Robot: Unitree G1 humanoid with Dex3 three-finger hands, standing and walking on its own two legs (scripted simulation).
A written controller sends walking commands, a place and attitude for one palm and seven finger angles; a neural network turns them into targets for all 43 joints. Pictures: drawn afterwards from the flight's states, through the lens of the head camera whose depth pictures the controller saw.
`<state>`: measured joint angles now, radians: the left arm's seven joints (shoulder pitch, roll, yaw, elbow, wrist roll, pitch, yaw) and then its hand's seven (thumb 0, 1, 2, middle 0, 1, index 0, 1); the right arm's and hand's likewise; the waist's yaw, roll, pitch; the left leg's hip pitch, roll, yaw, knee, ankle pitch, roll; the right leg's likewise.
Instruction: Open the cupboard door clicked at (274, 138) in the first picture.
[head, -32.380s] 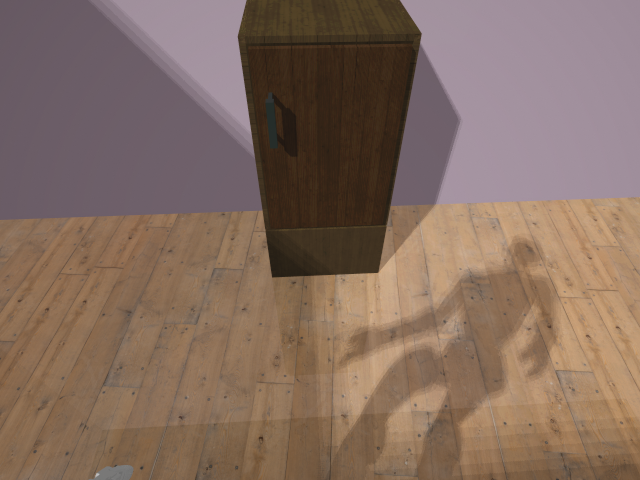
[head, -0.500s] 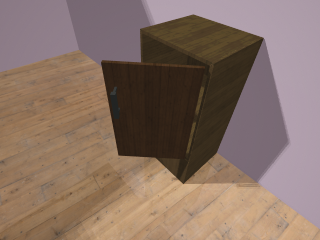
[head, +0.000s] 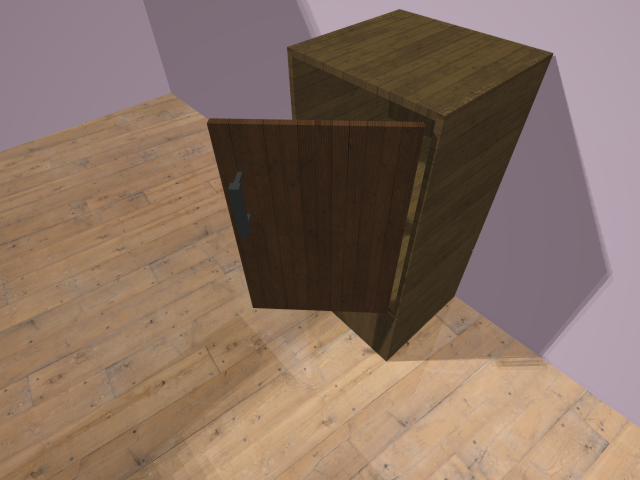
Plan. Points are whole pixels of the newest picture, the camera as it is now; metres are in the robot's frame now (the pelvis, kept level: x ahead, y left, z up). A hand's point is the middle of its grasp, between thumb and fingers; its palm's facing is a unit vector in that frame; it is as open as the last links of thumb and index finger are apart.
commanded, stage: look again from close up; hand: left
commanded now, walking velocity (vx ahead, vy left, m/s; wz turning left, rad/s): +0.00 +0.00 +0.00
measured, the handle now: (241, 204) +0.63 +0.20 -0.05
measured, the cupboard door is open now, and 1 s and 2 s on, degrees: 45 45 45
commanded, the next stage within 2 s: shuffle to correct the standing spot in 0.06 s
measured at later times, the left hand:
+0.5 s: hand out of the picture -0.01 +0.14 -0.19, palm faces +0.12 -0.99 -0.11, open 7.4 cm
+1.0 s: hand (232, 476) +0.17 +0.15 -0.18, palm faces +0.08 -0.98 -0.20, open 7.3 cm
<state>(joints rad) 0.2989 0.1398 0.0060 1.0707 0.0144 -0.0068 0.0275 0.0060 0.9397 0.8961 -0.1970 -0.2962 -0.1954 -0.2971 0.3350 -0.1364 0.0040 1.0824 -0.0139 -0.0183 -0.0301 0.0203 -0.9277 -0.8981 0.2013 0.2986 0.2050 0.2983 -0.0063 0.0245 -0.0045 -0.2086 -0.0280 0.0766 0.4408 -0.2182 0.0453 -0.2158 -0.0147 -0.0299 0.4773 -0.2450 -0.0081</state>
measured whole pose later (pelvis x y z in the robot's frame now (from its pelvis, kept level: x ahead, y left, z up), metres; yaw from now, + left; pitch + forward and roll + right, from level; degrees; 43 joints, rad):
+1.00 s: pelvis +0.10 -0.03 -0.01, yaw +4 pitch +0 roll +1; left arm 0.13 0.14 0.03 1.00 0.02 -0.02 0.05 -0.01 0.93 0.90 -0.20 -0.30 -0.20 -0.30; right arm 0.27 -0.13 -0.03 1.09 0.00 0.01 -0.04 0.00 -0.91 -0.90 0.20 0.30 0.20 0.30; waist -0.01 0.00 0.09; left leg -0.22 0.01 0.05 0.66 -0.51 -0.02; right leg -0.35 -0.06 -0.11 0.59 -0.24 -0.03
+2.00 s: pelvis +0.07 -0.01 +0.00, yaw +2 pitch -1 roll +1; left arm 0.29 0.14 -0.01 1.08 0.01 -0.02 0.03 0.00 0.91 0.90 -0.20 -0.30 -0.20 -0.30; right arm 0.34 -0.15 0.01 1.07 -0.02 -0.02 -0.01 0.01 -0.91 -0.90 0.20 0.30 0.20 0.30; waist -0.01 0.05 0.01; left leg -0.19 0.00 0.11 0.46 -0.25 0.02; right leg -0.27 -0.04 -0.02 0.52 -0.24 0.00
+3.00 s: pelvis +0.04 -0.02 -0.10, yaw +4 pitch +16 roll -2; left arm 0.34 0.28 0.28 0.05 -0.35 -0.32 -0.43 0.00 0.12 0.56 -0.26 -0.80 -0.26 -0.80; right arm 0.26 -0.18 0.01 0.56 0.04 -0.19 -0.04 0.02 -0.90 -0.90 0.21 0.30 0.21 0.30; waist 0.00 0.04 -0.13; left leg -0.96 0.04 0.02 1.21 -0.54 0.02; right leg -0.96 -0.04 -0.09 1.16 -0.49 -0.01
